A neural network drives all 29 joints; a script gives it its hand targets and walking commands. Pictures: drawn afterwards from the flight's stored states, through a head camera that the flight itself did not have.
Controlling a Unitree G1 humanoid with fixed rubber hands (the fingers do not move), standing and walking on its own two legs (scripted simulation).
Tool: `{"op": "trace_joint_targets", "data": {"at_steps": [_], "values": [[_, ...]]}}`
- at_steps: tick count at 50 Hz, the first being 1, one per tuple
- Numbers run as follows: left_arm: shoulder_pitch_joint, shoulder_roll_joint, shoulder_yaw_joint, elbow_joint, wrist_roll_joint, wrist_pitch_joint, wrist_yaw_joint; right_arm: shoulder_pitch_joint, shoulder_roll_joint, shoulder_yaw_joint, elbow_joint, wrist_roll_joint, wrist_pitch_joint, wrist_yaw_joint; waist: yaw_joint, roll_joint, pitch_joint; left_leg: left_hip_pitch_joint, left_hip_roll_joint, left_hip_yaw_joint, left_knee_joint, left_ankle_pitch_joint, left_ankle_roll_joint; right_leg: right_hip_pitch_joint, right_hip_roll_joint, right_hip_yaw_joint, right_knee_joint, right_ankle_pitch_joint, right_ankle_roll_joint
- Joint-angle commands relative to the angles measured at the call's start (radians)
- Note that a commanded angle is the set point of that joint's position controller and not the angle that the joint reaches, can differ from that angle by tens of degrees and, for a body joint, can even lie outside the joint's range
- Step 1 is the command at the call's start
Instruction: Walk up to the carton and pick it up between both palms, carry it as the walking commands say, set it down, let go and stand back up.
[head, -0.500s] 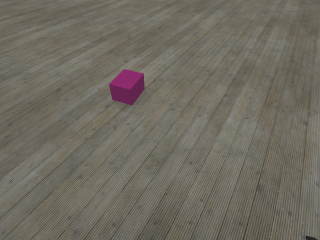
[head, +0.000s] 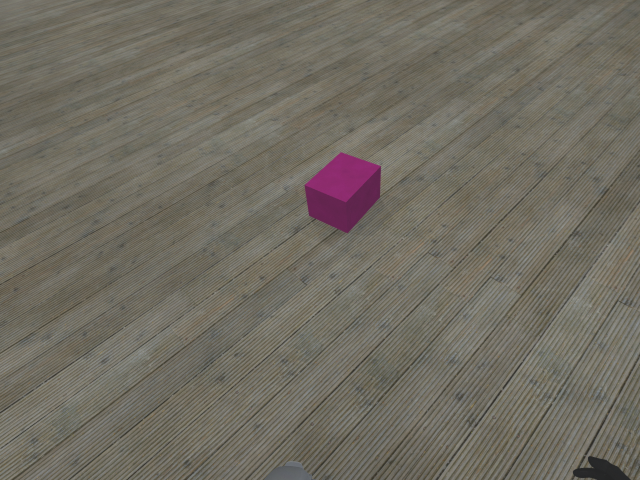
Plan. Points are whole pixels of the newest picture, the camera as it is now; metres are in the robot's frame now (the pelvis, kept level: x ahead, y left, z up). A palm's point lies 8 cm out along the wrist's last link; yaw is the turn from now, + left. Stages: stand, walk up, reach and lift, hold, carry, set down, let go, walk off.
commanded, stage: walk up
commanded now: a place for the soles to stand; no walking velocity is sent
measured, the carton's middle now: (344, 191) +1.42 +0.05 -0.69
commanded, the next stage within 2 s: none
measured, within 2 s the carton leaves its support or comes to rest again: neither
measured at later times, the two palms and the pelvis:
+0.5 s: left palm (142, 360) +0.32 +0.34 -0.09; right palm (571, 349) +0.34 -0.31 -0.08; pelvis +0.25 +0.01 -0.01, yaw +5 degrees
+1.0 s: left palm (167, 311) +0.41 +0.33 -0.09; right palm (510, 209) +0.64 -0.31 -0.08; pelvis +0.45 -0.01 -0.01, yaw +8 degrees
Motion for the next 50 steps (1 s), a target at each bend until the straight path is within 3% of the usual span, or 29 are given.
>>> {"op": "trace_joint_targets", "data": {"at_steps": [1,3,6,7,9,10,11,12,13,14,15,16,18,21,24,26,28,29,30,31,32,33,34,35,39,41,47,49,50], "values": [[-0.006,0.22,0.042,-0.064,-0.004,-0.009,0.011,-0.127,-0.065,-0.01,-0.109,-0.01,-0.007,0.023,-0.005,-0.182,0.024,0.003,0.011,0.067,-0.225,0.092,0.004,0.019,-0.199,0.074,-0.147,0.396,-0.036],[0.004,0.229,0.037,-0.076,-0.004,0.003,0.013,-0.175,-0.079,-0.018,-0.119,-0.015,-0.004,0.027,0.002,-0.165,0.008,0.072,0.014,0.124,-0.268,0.102,0.01,0.002,-0.239,0.08,-0.136,0.38,-0.051],[0.015,0.246,0.037,-0.074,-0.009,0.015,0.022,-0.202,-0.082,-0.021,-0.134,-0.013,0.001,0.02,-0.003,-0.156,0.003,0.079,0.023,0.114,-0.294,0.084,0.041,0.062,-0.292,0.106,-0.09,0.435,-0.069],[0.022,0.248,0.036,-0.078,-0.011,0.022,0.027,-0.189,-0.084,-0.02,-0.132,-0.018,-0.001,0.016,-0.013,-0.149,-0.014,0.096,0.008,0.122,-0.327,0.05,0.052,0.098,-0.279,0.087,-0.047,0.505,-0.065],[-0.008,0.251,0.033,-0.093,-0.016,0.033,0.026,-0.072,-0.094,-0.033,-0.106,-0.024,-0.006,0.001,-0.081,-0.12,-0.083,0.302,-0.059,0.174,-0.416,0.03,0.092,0.051,-0.23,0.022,0.193,0.648,-0.063],[0.0,0.209,0.021,-0.112,-0.021,0.035,0.024,0.107,-0.145,-0.055,-0.063,-0.039,-0.015,-0.015,-0.165,-0.017,-0.199,0.589,-0.045,0.104,-0.432,-0.001,0.162,-0.094,-0.182,0.021,0.482,0.608,-0.059],[0.028,0.138,-0.001,-0.15,-0.032,0.028,0.021,0.253,-0.253,-0.092,-0.052,-0.048,-0.023,-0.042,-0.223,0.19,-0.345,0.902,0.209,-0.238,-0.43,0.06,0.266,-0.383,-0.078,0.028,0.807,0.218,-0.026],[0.053,0.143,-0.001,-0.159,-0.03,0.029,0.019,0.229,-0.281,-0.092,-0.097,-0.023,-0.029,-0.058,-0.196,0.192,-0.327,1.004,0.356,-0.544,-0.482,0.291,0.358,-0.618,0.048,0.145,0.949,-0.277,-0.014],[0.007,0.216,0.003,-0.145,-0.033,0.039,0.024,0.173,-0.273,-0.09,-0.089,0.008,-0.031,-0.067,-0.193,0.016,-0.28,0.853,0.364,-0.466,-0.485,0.317,0.391,-0.59,-0.036,0.245,0.989,-0.251,-0.014],[-0.034,0.219,-0.008,-0.135,-0.035,0.037,0.019,0.103,-0.238,-0.085,-0.082,0.023,-0.034,-0.074,-0.16,-0.025,-0.177,0.713,0.318,-0.351,-0.483,0.412,0.344,-0.587,-0.089,0.232,0.946,-0.182,-0.017],[-0.024,0.193,-0.008,-0.128,-0.042,0.039,0.009,0.085,-0.204,-0.065,-0.078,0.027,-0.041,-0.081,-0.121,-0.031,-0.105,0.601,0.268,-0.23,-0.506,0.493,0.288,-0.537,-0.09,0.255,0.895,-0.117,-0.019],[0.011,0.17,-0.003,-0.114,-0.045,0.04,0.0,0.062,-0.173,-0.049,-0.074,0.02,-0.048,-0.085,-0.08,-0.054,-0.028,0.486,0.233,-0.17,-0.532,0.527,0.257,-0.494,-0.095,0.264,0.837,-0.083,-0.014],[0.032,0.152,-0.007,-0.111,-0.04,0.048,-0.01,0.033,-0.165,-0.045,-0.08,0.015,-0.064,-0.08,-0.043,-0.003,0.018,0.331,0.182,-0.052,-0.578,0.482,0.225,-0.391,-0.101,0.221,0.688,-0.06,0.003],[-0.037,0.159,0.008,-0.122,-0.021,0.055,-0.03,0.007,-0.191,-0.057,-0.096,-0.005,-0.081,-0.065,-0.046,0.071,0.068,0.186,0.191,-0.022,-0.671,0.15,0.251,-0.346,-0.11,0.169,0.475,-0.002,0.019],[-0.091,0.152,0.023,-0.125,-0.011,0.048,-0.052,0.024,-0.189,-0.059,-0.098,-0.012,-0.083,-0.05,-0.071,0.127,0.055,0.184,0.148,-0.015,-0.675,-0.128,0.215,-0.299,-0.093,0.139,0.309,0.146,0.023],[-0.112,0.141,0.026,-0.116,-0.009,0.041,-0.057,0.054,-0.183,-0.059,-0.101,-0.007,-0.077,-0.044,-0.083,0.105,0.031,0.208,0.161,-0.029,-0.65,-0.128,0.2,-0.272,-0.076,0.123,0.25,0.208,0.021],[-0.097,0.149,0.032,-0.112,-0.007,0.03,-0.052,0.06,-0.176,-0.053,-0.108,-0.014,-0.071,-0.042,-0.057,0.055,0.009,0.163,0.15,-0.014,-0.551,-0.092,0.177,-0.14,-0.06,0.131,0.19,0.179,0.011],[-0.041,0.165,0.039,-0.099,-0.004,0.023,-0.046,0.057,-0.171,-0.049,-0.11,-0.018,-0.073,-0.045,-0.013,0.012,-0.03,0.137,0.123,0.027,-0.429,-0.015,0.151,-0.025,-0.052,0.136,0.17,0.154,-0.006],[0.073,0.214,0.06,-0.068,0.005,0.016,-0.033,0.085,-0.134,-0.036,-0.122,-0.016,-0.07,-0.046,0.041,-0.177,-0.097,0.062,0.048,0.092,-0.159,0.043,0.114,0.156,-0.075,0.208,0.076,0.008,-0.038],[0.215,0.287,0.083,-0.06,0.007,0.009,-0.011,0.102,-0.077,-0.015,-0.148,-0.016,-0.068,-0.047,0.119,-0.428,-0.206,-0.138,-0.065,0.113,0.186,-0.265,0.059,0.362,-0.327,0.555,-0.011,-0.145,-0.105],[0.178,0.321,0.078,-0.096,0.002,0.007,-0.001,0.116,-0.124,-0.022,-0.138,-0.013,-0.061,-0.064,0.071,-0.309,-0.164,-0.188,-0.078,-0.03,0.314,-0.258,0.063,0.288,-0.446,0.798,-0.129,-0.256,-0.151],[0.073,0.293,0.069,-0.108,-0.008,0.008,-0.004,0.073,-0.191,-0.039,-0.129,-0.003,-0.054,-0.07,0.053,-0.2,-0.128,-0.206,-0.017,-0.052,0.34,-0.189,0.059,0.262,-0.417,0.73,-0.082,-0.231,-0.204],[0.037,0.265,0.058,-0.124,-0.019,0.01,0.002,0.074,-0.194,-0.044,-0.117,-0.003,-0.053,-0.072,0.025,-0.161,-0.088,-0.2,0.015,-0.051,0.315,-0.149,0.054,0.194,-0.377,0.616,-0.067,-0.116,-0.185],[0.02,0.261,0.056,-0.128,-0.02,0.011,0.007,0.092,-0.188,-0.048,-0.094,0.001,-0.053,-0.075,-0.002,-0.153,-0.084,-0.194,0.032,-0.031,0.292,-0.182,0.042,0.159,-0.362,0.539,-0.041,0.009,-0.191],[-0.018,0.238,0.038,-0.124,-0.009,0.005,0.003,0.102,-0.126,-0.034,-0.075,-0.004,-0.029,-0.037,-0.032,-0.181,0.024,-0.012,0.058,0.03,0.06,-0.094,0.006,-0.149,-0.3,0.301,-0.141,0.02,-0.177],[-0.04,0.252,0.043,-0.132,-0.006,-0.002,0.003,0.07,-0.114,-0.037,-0.073,-0.014,-0.024,-0.018,-0.044,-0.22,0.064,0.039,0.083,0.04,-0.057,-0.028,0.007,-0.234,-0.275,0.26,-0.175,-0.094,-0.168],[-0.044,0.275,0.044,-0.138,-0.01,0.005,-0.012,-0.048,-0.131,-0.048,-0.076,-0.022,-0.025,0.001,-0.035,-0.177,0.031,0.179,0.066,0.108,-0.264,0.1,0.007,-0.265,-0.278,0.273,-0.164,-0.248,-0.139],[-0.003,0.264,0.039,-0.125,-0.014,0.009,-0.013,-0.08,-0.115,-0.042,-0.091,-0.022,-0.033,-0.003,-0.027,-0.112,0.047,0.169,0.047,0.122,-0.325,0.082,0.018,-0.195,-0.273,0.264,-0.105,-0.085,-0.132],[-0.014,0.278,0.037,-0.123,-0.013,0.014,-0.011,-0.039,-0.115,-0.043,-0.079,-0.021,-0.038,-0.005,-0.047,-0.128,-0.001,0.206,0.029,0.141,-0.362,0.051,0.031,-0.142,-0.268,0.236,-0.02,0.022,-0.122]]}}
